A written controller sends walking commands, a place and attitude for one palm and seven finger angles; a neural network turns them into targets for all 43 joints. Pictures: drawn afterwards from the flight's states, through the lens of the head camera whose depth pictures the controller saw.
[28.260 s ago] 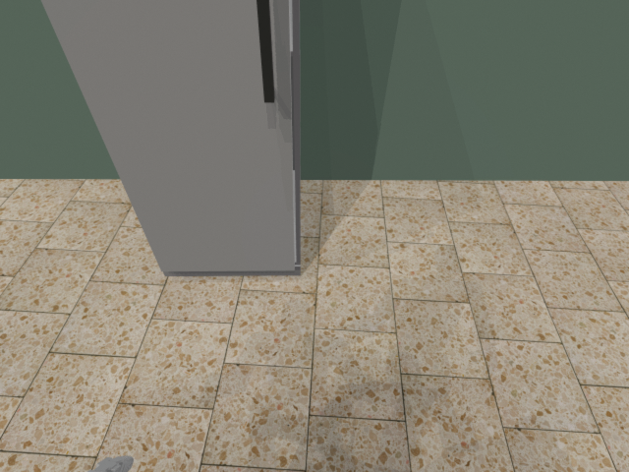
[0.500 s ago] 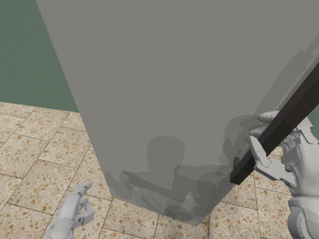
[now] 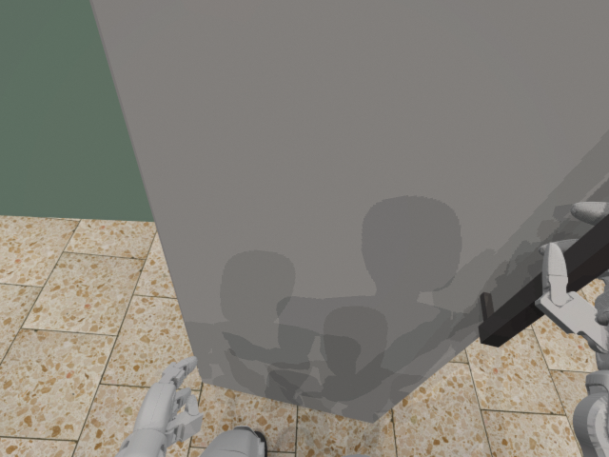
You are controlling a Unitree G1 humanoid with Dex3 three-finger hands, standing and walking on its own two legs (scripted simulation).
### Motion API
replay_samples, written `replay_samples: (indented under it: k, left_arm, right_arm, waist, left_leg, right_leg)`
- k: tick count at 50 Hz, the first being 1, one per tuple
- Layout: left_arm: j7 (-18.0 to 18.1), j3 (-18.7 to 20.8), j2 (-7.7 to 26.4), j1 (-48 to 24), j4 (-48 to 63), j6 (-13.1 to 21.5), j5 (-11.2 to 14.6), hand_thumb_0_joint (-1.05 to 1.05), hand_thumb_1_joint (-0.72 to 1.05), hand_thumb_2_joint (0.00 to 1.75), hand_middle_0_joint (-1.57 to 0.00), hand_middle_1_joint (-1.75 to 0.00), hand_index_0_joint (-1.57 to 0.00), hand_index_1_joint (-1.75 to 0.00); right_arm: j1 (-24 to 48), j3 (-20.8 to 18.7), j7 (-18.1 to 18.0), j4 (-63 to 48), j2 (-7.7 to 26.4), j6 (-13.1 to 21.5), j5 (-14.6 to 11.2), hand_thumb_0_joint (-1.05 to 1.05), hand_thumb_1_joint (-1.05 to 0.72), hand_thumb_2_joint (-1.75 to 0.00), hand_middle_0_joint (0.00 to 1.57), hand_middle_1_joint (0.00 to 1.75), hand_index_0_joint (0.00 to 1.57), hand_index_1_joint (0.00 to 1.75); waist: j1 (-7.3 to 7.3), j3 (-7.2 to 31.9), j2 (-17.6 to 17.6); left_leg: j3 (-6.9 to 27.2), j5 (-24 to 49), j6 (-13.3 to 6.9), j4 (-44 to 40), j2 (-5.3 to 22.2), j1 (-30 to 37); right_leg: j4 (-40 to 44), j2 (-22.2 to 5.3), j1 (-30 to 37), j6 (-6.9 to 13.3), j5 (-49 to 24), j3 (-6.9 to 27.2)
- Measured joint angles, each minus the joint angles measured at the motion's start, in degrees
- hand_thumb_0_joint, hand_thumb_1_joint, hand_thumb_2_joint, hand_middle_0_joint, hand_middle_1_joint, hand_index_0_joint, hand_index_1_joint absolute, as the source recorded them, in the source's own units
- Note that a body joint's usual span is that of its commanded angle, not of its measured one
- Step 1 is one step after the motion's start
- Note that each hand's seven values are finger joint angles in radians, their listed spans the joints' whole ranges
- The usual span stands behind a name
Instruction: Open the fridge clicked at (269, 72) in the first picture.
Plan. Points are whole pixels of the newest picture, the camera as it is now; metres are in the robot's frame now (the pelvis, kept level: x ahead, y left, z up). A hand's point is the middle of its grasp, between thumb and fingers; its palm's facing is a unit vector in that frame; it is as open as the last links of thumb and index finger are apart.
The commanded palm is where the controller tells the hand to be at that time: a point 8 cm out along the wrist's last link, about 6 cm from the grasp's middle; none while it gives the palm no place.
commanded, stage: walk backward, drawing the door open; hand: right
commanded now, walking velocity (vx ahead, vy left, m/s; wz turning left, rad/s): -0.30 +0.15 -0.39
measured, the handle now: (593, 227) +0.29 -0.21 +0.25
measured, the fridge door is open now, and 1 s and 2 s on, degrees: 14 50 78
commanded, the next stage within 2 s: stop walking and hold the door back in 1.84 s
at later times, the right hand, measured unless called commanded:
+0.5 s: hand out of the picture +0.11 -0.12 +0.21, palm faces +0.51 +0.83 -0.22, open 6.8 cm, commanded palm +0.05 -0.14 +0.21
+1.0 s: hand out of the picture +0.02 -0.03 +0.21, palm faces +0.74 +0.63 -0.23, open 6.9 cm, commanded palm -0.04 -0.04 +0.21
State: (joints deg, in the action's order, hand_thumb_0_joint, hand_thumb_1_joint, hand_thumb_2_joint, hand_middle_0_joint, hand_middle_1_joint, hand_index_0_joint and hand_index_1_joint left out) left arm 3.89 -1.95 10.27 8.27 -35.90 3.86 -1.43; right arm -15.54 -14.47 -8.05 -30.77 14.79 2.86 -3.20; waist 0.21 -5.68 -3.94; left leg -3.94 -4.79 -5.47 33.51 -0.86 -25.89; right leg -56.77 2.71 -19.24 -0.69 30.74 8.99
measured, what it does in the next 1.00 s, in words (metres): steps to the left, turning right: right foot, then left foot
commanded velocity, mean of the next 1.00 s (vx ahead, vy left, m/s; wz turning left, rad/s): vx -0.18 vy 0.30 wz -0.75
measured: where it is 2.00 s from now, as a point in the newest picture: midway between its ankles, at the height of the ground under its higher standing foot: outside the picture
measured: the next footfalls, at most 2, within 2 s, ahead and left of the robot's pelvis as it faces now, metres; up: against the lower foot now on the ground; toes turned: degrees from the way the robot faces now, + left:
right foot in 0.22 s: -0.04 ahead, -0.04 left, +0.00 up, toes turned -14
left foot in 0.60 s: -0.03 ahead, +0.31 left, +0.00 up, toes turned -22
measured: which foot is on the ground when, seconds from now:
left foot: down 0.00-0.22, up 0.24-0.58, down 0.60-0.90, up 0.92-1.00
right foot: up 0.00-0.20, down 0.22-0.60, up 0.62-0.88, down 0.90-1.00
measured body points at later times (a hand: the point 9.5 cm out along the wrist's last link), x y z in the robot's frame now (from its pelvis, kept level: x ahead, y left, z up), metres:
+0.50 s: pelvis -0.08 +0.14 +0.03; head -0.03 +0.10 +0.48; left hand +0.12 +0.29 -0.06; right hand +0.08 -0.16 +0.23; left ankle -0.03 +0.32 -0.66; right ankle -0.08 -0.03 -0.72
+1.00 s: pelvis -0.09 +0.29 +0.02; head -0.05 +0.23 +0.46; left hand +0.19 +0.36 -0.06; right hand -0.02 -0.06 +0.22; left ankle -0.01 +0.37 -0.63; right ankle -0.14 +0.22 -0.72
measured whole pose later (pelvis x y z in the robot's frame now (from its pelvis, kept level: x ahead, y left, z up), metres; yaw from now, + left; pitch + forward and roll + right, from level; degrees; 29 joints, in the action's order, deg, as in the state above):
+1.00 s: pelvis -0.09 +0.29 +0.02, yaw -40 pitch -2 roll +2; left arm 3.7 1.6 8.9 6.8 -35.5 7.3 -1.9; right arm -3.3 -11.5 -4.2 -29.9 17.7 7.4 -1.2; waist -2.3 -11.5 1.5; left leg -3.3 -29.0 1.8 66.5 -1.2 -30.3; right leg -31.3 -1.6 -13.7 3.0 15.9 -3.7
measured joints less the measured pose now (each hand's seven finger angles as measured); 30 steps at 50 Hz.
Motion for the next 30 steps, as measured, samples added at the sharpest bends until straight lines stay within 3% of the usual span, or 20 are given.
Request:
replay_samples:
  k: [3, 6, 9, 10, 11, 12, 13, 14, 16, 18, 22, 26, 29, 30]
  left_arm:
    - [0.3, 1.71, 2.38, -1.41, 1.02, -1.09, 0.05, 0.01, 0.9, 0.9, -0.21, -0.3, -0.21, -0.3]
    - [1.11, 2.89, 3.76, -0.32, 2.17, -2.16, 0.17, 0.01, 0.9, 0.9, -0.21, -0.3, -0.2, -0.3]
    - [1.49, 3.41, 3.97, 1.81, 2.92, -2.26, 0.53, 0.01, 0.91, 0.9, -0.2, -0.29, -0.2, -0.3]
    - [1.41, 3.38, 3.98, 2.53, 3.25, -1.9, 0.64, 0.01, 0.91, 0.9, -0.2, -0.29, -0.2, -0.3]
    - [1.2, 3.26, 4.32, 3.22, 4.05, -1.36, 0.73, 0.01, 0.91, 0.9, -0.2, -0.29, -0.2, -0.3]
    - [0.92, 3.45, 4.03, 3.58, 4.74, -0.72, 0.43, 0.01, 0.91, 0.9, -0.2, -0.29, -0.2, -0.3]
    - [0.74, 3.72, 3.34, 4.26, 5.1, -0.16, -0.23, 0.01, 0.91, 0.9, -0.2, -0.29, -0.2, -0.3]
    - [0.42, 3.85, 2.63, 5.31, 4.98, 0.17, -0.51, 0.01, 0.91, 0.9, -0.2, -0.29, -0.2, -0.3]
    - [-0.61, 4.0, 1.14, 7.67, 3.83, 0.44, -0.12, 0.01, 0.91, 0.9, -0.2, -0.29, -0.2, -0.3]
    - [-1.35, 3.46, 0.03, 8.73, 1.99, 1.13, 0.15, 0.01, 0.9, 0.9, -0.2, -0.29, -0.2, -0.3]
    - [-1.95, 2.35, -2.12, 7.62, -0.11, 3.21, 0.19, 0.01, 0.9, 0.9, -0.21, -0.3, -0.2, -0.3]
    - [-1.93, 2.29, -3.87, 4.97, -0.68, 5.09, -0.11, 0.01, 0.9, 0.9, -0.21, -0.3, -0.21, -0.3]
    - [-2.02, 2.58, -3.95, 2.48, -0.74, 6.0, -0.36, 0.01, 0.9, 0.9, -0.21, -0.3, -0.21, -0.3]
    - [-2.08, 2.65, -3.46, 1.2, -0.96, 5.87, -0.15, 0.01, 0.9, 0.9, -0.21, -0.3, -0.21, -0.3]
  right_arm:
    - [0.32, -0.59, -0.1, 0.67, 0.34, 0.9, 0.59, -0.14, -0.6, -0.83, 0.46, 1.41, 0.16, 1.35]
    - [0.16, 0.14, 0.04, 0.99, 0.94, 0.89, 1.34, -0.14, -0.6, -0.82, 0.46, 1.41, 0.17, 1.36]
    - [0.26, 1.52, 0.62, 0.23, 1.79, 0.34, 2.0, -0.13, -0.58, -0.82, 0.46, 1.41, 0.19, 1.37]
    - [0.26, 1.95, 0.81, -0.39, 1.88, 0.35, 2.1, -0.13, -0.58, -0.82, 0.46, 1.41, 0.2, 1.38]
    - [0.17, 2.22, 0.94, -1.29, 1.72, 0.58, 1.97, -0.13, -0.57, -0.82, 0.46, 1.41, 0.2, 1.38]
    - [0.37, 2.28, 0.86, -1.64, 1.72, 1.36, 1.83, -0.13, -0.57, -0.82, 0.46, 1.41, 0.21, 1.38]
    - [0.6, 2.7, 0.76, -1.16, 1.67, 2.52, 2.07, -0.13, -0.57, -0.82, 0.46, 1.41, 0.21, 1.39]
    - [0.57, 3.49, 1.02, -0.53, 1.58, 3.3, 2.65, -0.13, -0.57, -0.82, 0.46, 1.41, 0.22, 1.39]
    - [-0.14, 5.36, 1.89, -0.62, 1.4, 2.72, 3.11, -0.11, -0.56, -0.81, 0.46, 1.41, 0.24, 1.39]
    - [-0.53, 6.9, 2.46, -1.51, 1.38, 2.45, 3.28, -0.09, -0.56, -0.79, 0.46, 1.41, 0.26, 1.4]
    - [-0.46, 7.02, 2.39, -4.16, 1.41, 2.83, 2.8, -0.07, -0.56, -0.8, 0.46, 1.41, 0.27, 1.38]
    - [1.41, 3.46, 1.75, -4.19, 2.33, 3.18, 1.29, -0.08, -0.56, -0.81, 0.46, 1.41, 0.26, 1.39]
    - [3.98, -0.33, 0.88, -2.75, 3.92, 2.38, -0.43, -0.11, -0.56, -0.82, 0.46, 1.41, 0.23, 1.38]
    - [4.93, -1.67, 0.6, -2.06, 3.91, 2.27, -0.76, -0.12, -0.57, -0.82, 0.46, 1.41, 0.22, 1.37]
  waist:
    - [-0.99, -0.1, 1.57]
    - [-1.81, 1.7, 3.33]
    - [-2.24, 4.12, 5.41]
    - [-2.44, 4.79, 5.78]
    - [-2.68, 5.27, 5.24]
    - [-3.16, 4.95, 5.32]
    - [-3.93, 4.04, 5.53]
    - [-4.36, 3.37, 5.21]
    - [-4.72, 3.38, 3.53]
    - [-3.6, 3.19, 2.07]
    - [-0.63, 0.87, 1.35]
    - [-0.15, -0.78, 1.39]
    - [0.08, -1.05, 1.74]
    - [0.4, -1.54, 1.58]
  left_leg:
    - [-1.96, 2.94, -0.89, -4.37, 0.74, 0.63]
    - [-4.32, 5.46, -1.57, -8.58, 1.12, 1.71]
    - [-7.1, 7.6, -1.36, -13.07, 0.87, 2.54]
    - [-8.33, 7.9, -0.07, -14.12, 0.59, 2.44]
    - [-9.46, 5.7, 2.8, -12.72, -0.19, 1.06]
    - [-8.57, -1.39, 6.04, -5.34, -0.43, -2.21]
    - [-5.4, -7.44, 6.96, 5.88, -0.64, -5.2]
    - [-2.09, -11.05, 7.03, 17.27, -1.43, -7.22]
    - [1.09, -13.9, 7.85, 32.51, -2.53, -8.5]
    - [2.2, -14.04, 8.58, 37.27, -1.95, -7.7]
    - [4.37, -17.4, 9.69, 25.55, -0.17, -1.2]
    - [4.74, -21.38, 10.1, 9.48, -0.5, 7.02]
    - [3.3, -14.93, 9.52, -5.36, -0.65, 14.14]
    - [2.53, -10.89, 7.43, -7.89, -0.6, 15.12]
  right_leg:
    - [-7.56, 0.48, -4.51, -0.17, -1.98, -5.0]
    - [-4.57, -0.17, -3.21, 0.05, -1.91, -9.84]
    - [6.26, -0.93, 1.91, 0.94, 0.16, -14.4]
    - [12.39, -1.22, 4.47, 1.4, 0.0, -15.63]
    - [21.03, -1.79, 7.66, 2.25, -1.27, -15.93]
    - [24.5, -2.29, 7.76, 3.26, -7.59, -15.51]
    - [23.71, -2.57, 7.04, 3.61, -10.67, -14.34]
    - [23.26, -3.11, 6.99, 3.44, -11.94, -12.67]
    - [24.8, -5.07, 6.92, 2.33, -13.55, -8.48]
    - [27.58, -7.33, 6.4, 1.02, -15.7, -5.4]
    - [31.75, -10.42, 4.88, -1.84, -19.89, -2.46]
    - [32.66, -10.7, 1.7, -4.38, -22.51, 0.99]
    - [29.94, -9.0, -2.37, -5.81, -22.72, 3.49]
    - [27.12, -8.64, -4.06, -5.05, -20.63, 3.59]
